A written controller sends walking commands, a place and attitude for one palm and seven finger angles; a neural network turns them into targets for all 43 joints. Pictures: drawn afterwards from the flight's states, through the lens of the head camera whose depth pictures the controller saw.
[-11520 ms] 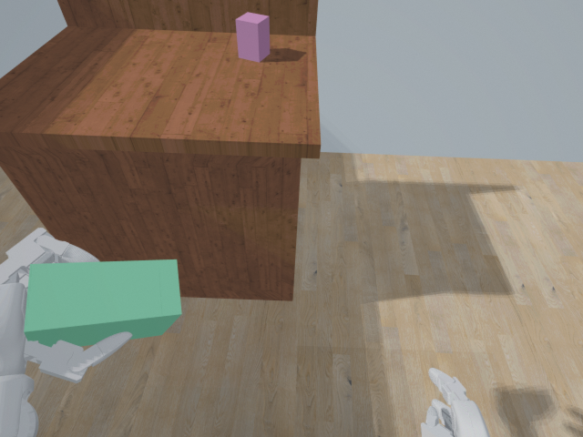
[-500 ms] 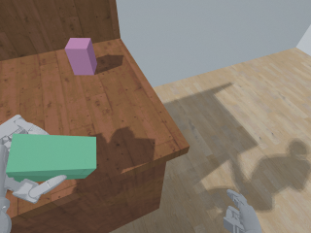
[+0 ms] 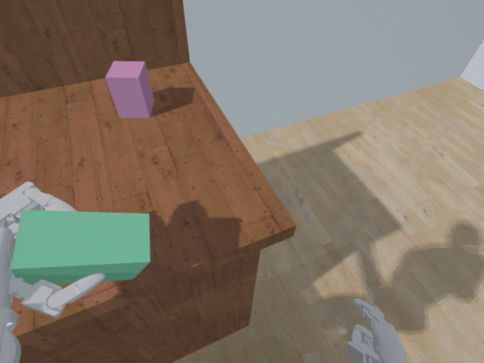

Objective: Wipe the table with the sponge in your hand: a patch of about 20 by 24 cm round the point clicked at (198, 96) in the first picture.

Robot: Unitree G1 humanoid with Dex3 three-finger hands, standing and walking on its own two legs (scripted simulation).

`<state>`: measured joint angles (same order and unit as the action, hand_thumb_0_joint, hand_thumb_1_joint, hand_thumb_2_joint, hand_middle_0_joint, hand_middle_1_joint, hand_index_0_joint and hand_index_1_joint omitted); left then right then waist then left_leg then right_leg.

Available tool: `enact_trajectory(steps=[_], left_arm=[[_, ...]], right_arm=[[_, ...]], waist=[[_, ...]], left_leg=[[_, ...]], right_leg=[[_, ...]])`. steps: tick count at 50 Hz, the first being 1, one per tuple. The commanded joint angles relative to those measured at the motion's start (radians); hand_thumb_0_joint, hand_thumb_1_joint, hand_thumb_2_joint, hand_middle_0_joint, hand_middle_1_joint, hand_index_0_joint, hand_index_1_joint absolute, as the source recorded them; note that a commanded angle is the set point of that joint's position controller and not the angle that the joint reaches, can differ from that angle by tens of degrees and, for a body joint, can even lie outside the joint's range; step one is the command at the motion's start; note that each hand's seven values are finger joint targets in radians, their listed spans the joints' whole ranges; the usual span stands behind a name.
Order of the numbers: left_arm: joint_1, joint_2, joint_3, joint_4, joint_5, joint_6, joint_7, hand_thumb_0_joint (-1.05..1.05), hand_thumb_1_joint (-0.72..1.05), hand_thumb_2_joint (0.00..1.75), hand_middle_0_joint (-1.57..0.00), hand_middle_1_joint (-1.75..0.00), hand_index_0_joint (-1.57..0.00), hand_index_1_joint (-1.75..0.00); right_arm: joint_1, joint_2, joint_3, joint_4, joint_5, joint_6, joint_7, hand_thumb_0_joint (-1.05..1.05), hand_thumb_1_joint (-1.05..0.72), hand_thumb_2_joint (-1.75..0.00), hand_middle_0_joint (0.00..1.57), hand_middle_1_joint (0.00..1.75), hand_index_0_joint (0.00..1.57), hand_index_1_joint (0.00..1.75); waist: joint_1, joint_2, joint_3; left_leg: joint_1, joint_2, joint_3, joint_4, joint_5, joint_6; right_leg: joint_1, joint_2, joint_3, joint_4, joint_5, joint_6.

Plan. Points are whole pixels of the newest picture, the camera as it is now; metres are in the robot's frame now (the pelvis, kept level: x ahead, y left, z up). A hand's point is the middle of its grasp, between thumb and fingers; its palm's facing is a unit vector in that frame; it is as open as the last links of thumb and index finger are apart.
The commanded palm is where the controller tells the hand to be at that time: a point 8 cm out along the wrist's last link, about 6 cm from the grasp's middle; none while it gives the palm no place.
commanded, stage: shuffle to correct the standing spot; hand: left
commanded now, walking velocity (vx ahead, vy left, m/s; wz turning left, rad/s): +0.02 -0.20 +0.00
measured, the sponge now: (105, 249) +0.23 +0.19 +0.14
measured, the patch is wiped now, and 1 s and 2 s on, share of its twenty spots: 0.00 0.00 0.00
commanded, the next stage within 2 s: none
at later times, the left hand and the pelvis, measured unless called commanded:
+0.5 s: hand (58, 242) +0.22 +0.24 +0.16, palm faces +0.32 -0.87 -0.38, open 10.1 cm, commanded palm +0.17 +0.28 +0.18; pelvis +0.01 +0.00 +0.00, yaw +0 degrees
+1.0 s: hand (60, 244) +0.22 +0.24 +0.16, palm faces +0.33 -0.86 -0.38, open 10.1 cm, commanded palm +0.17 +0.28 +0.18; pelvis +0.01 +0.00 +0.00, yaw +0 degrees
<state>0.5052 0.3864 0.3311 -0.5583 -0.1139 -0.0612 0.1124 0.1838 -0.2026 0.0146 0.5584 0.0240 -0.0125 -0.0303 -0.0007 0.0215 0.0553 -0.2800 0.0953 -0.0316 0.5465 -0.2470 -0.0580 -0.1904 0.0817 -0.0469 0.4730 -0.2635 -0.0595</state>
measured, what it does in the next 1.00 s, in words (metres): stands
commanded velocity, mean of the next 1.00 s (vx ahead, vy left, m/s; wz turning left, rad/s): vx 0.02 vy -0.20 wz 0.00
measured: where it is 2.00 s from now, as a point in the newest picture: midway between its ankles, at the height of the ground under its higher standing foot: outside the picture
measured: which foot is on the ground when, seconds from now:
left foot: down 0.00-1.00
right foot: down 0.00-1.00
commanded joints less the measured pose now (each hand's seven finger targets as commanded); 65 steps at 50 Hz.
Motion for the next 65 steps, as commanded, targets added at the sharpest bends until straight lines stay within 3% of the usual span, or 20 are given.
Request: enact_trajectory(steps=[1, 9, 10, 14, 16, 23, 26, 32, 39, 40, 44, 45, 48, 49, 51, 59, 65], left_arm=[[-0.076, 0.165, 0.125, -0.245, -0.003, -0.077, 0.025, 0.00, 0.10, 1.30, -1.20, -1.60, -1.20, -1.60], [-0.060, 0.179, 0.136, -0.210, -0.003, -0.067, 0.029, 0.00, 0.10, 1.30, -1.20, -1.60, -1.20, -1.60], [-0.058, 0.156, 0.121, -0.199, -0.005, -0.067, 0.027, 0.00, 0.10, 1.30, -1.20, -1.60, -1.20, -1.60], [-0.070, 0.182, 0.136, -0.222, -0.004, -0.066, 0.031, 0.00, 0.10, 1.30, -1.20, -1.60, -1.20, -1.60], [-0.073, 0.165, 0.123, -0.232, -0.002, -0.068, 0.027, 0.00, 0.10, 1.30, -1.20, -1.60, -1.20, -1.60], [-0.073, 0.166, 0.129, -0.224, -0.003, -0.066, 0.026, 0.00, 0.10, 1.30, -1.20, -1.60, -1.20, -1.60], [-0.060, 0.170, 0.130, -0.229, -0.002, -0.066, 0.028, 0.00, 0.10, 1.30, -1.20, -1.60, -1.20, -1.60], [-0.066, 0.167, 0.127, -0.219, -0.005, -0.060, 0.023, 0.00, 0.10, 1.30, -1.20, -1.60, -1.20, -1.60], [-0.064, 0.187, 0.139, -0.229, -0.005, -0.061, 0.032, 0.00, 0.10, 1.30, -1.20, -1.60, -1.20, -1.60], [-0.054, 0.161, 0.124, -0.219, -0.006, -0.061, 0.031, 0.00, 0.10, 1.30, -1.20, -1.60, -1.20, -1.60], [-0.057, 0.185, 0.138, -0.227, -0.006, -0.061, 0.031, 0.00, 0.10, 1.30, -1.20, -1.60, -1.20, -1.60], [-0.048, 0.154, 0.117, -0.215, -0.006, -0.060, 0.029, 0.00, 0.10, 1.30, -1.20, -1.60, -1.20, -1.60], [-0.063, 0.172, 0.131, -0.224, -0.006, -0.061, 0.026, 0.00, 0.10, 1.30, -1.20, -1.60, -1.20, -1.60], [-0.065, 0.181, 0.133, -0.227, -0.006, -0.060, 0.032, 0.00, 0.10, 1.30, -1.20, -1.60, -1.20, -1.60], [-0.068, 0.165, 0.123, -0.227, -0.006, -0.062, 0.030, 0.00, 0.10, 1.30, -1.20, -1.60, -1.20, -1.60], [-0.054, 0.181, 0.134, -0.228, -0.006, -0.059, 0.033, 0.00, 0.10, 1.30, -1.20, -1.60, -1.20, -1.60], [-0.041, 0.165, 0.125, -0.211, -0.006, -0.059, 0.032, 0.00, 0.10, 1.30, -1.20, -1.60, -1.20, -1.60]], right_arm=[[-0.106, -0.117, -0.051, -0.163, 0.002, -0.050, -0.010, 0.00, -0.90, -0.90, 0.20, 0.30, 0.20, 0.30], [-0.109, -0.111, -0.048, -0.159, 0.007, -0.043, -0.011, 0.00, -0.90, -0.90, 0.20, 0.30, 0.20, 0.30], [-0.096, -0.111, -0.045, -0.154, 0.002, -0.040, -0.010, 0.00, -0.90, -0.90, 0.20, 0.30, 0.20, 0.30], [-0.113, -0.114, -0.047, -0.160, 0.008, -0.042, -0.010, 0.00, -0.90, -0.90, 0.20, 0.30, 0.20, 0.30], [-0.109, -0.116, -0.049, -0.164, 0.003, -0.042, -0.009, 0.00, -0.90, -0.90, 0.20, 0.30, 0.20, 0.30], [-0.100, -0.115, -0.052, -0.166, 0.005, -0.038, -0.007, 0.00, -0.90, -0.90, 0.20, 0.30, 0.20, 0.30], [-0.105, -0.117, -0.051, -0.167, 0.004, -0.036, -0.007, 0.00, -0.90, -0.90, 0.20, 0.30, 0.20, 0.30], [-0.104, -0.114, -0.053, -0.166, 0.004, -0.034, -0.007, 0.00, -0.90, -0.90, 0.20, 0.30, 0.20, 0.30], [-0.118, -0.112, -0.049, -0.164, 0.009, -0.032, -0.009, 0.00, -0.90, -0.90, 0.20, 0.30, 0.20, 0.30], [-0.105, -0.111, -0.046, -0.160, 0.004, -0.029, -0.008, 0.00, -0.90, -0.90, 0.20, 0.30, 0.20, 0.30], [-0.117, -0.112, -0.048, -0.166, 0.010, -0.031, -0.008, 0.00, -0.90, -0.90, 0.20, 0.30, 0.20, 0.30], [-0.107, -0.111, -0.047, -0.162, 0.005, -0.030, -0.008, 0.00, -0.90, -0.90, 0.20, 0.30, 0.20, 0.30], [-0.106, -0.115, -0.053, -0.169, 0.005, -0.033, -0.007, 0.00, -0.90, -0.90, 0.20, 0.30, 0.20, 0.30], [-0.116, -0.114, -0.048, -0.165, 0.009, -0.033, -0.009, 0.00, -0.90, -0.90, 0.20, 0.30, 0.20, 0.30], [-0.108, -0.117, -0.052, -0.166, 0.005, -0.034, -0.008, 0.00, -0.90, -0.90, 0.20, 0.30, 0.20, 0.30], [-0.112, -0.116, -0.051, -0.163, 0.009, -0.034, -0.009, 0.00, -0.90, -0.90, 0.20, 0.30, 0.20, 0.30], [-0.103, -0.114, -0.048, -0.159, 0.003, -0.029, -0.007, 0.00, -0.90, -0.90, 0.20, 0.30, 0.20, 0.30]], waist=[[-0.004, 0.083, -0.145], [-0.008, 0.050, -0.132], [-0.009, 0.030, -0.135], [-0.007, 0.068, -0.135], [-0.005, 0.080, -0.133], [-0.003, 0.065, -0.143], [-0.003, 0.090, -0.151], [-0.004, 0.037, -0.146], [-0.006, 0.082, -0.149], [-0.006, 0.065, -0.151], [-0.005, 0.071, -0.150], [-0.007, 0.063, -0.144], [-0.003, 0.050, -0.145], [-0.008, 0.073, -0.143], [-0.006, 0.072, -0.143], [-0.005, 0.064, -0.164], [-0.007, 0.056, -0.149]], left_leg=[[0.060, 0.062, -0.038, -0.074, 0.101, 0.094], [0.061, 0.045, -0.021, -0.046, 0.063, 0.089], [0.057, 0.047, -0.021, -0.045, 0.061, 0.091], [0.069, 0.050, -0.032, -0.052, 0.093, 0.091], [0.062, 0.062, -0.042, -0.064, 0.103, 0.096], [0.056, 0.063, -0.038, -0.048, 0.131, 0.093], [0.071, 0.072, -0.048, -0.062, 0.159, 0.098], [0.067, 0.057, -0.023, -0.018, 0.154, 0.090], [0.079, 0.060, -0.037, -0.039, 0.160, 0.093], [0.067, 0.062, -0.041, -0.043, 0.163, 0.096], [0.073, 0.059, -0.040, -0.043, 0.142, 0.093], [0.063, 0.058, -0.039, -0.043, 0.122, 0.095], [0.057, 0.058, -0.035, -0.033, 0.127, 0.092], [0.066, 0.054, -0.040, -0.045, 0.112, 0.092], [0.058, 0.058, -0.039, -0.048, 0.095, 0.094], [0.080, 0.062, -0.046, -0.040, 0.183, 0.094], [0.058, 0.057, -0.037, -0.034, 0.148, 0.094]], right_leg=[[0.014, -0.128, 0.085, -0.084, 0.170, 0.033], [-0.009, -0.145, 0.113, -0.100, 0.154, 0.020], [-0.006, -0.139, 0.101, -0.101, 0.150, 0.022], [-0.007, -0.143, 0.105, -0.086, 0.164, 0.020], [-0.003, -0.127, 0.088, -0.079, 0.168, 0.029], [0.021, -0.132, 0.092, -0.079, 0.193, 0.026], [0.016, -0.122, 0.077, -0.066, 0.201, 0.033], [0.011, -0.144, 0.104, -0.083, 0.224, 0.024], [0.006, -0.143, 0.100, -0.071, 0.211, 0.025], [0.019, -0.133, 0.082, -0.070, 0.209, 0.028], [0.009, -0.143, 0.094, -0.073, 0.199, 0.025], [0.006, -0.135, 0.085, -0.077, 0.185, 0.027], [0.010, -0.142, 0.096, -0.080, 0.196, 0.026], [0.000, -0.144, 0.099, -0.078, 0.180, 0.022], [0.000, -0.137, 0.093, -0.078, 0.173, 0.026], [0.017, -0.141, 0.092, -0.063, 0.221, 0.025], [0.011, -0.141, 0.090, -0.077, 0.201, 0.025]])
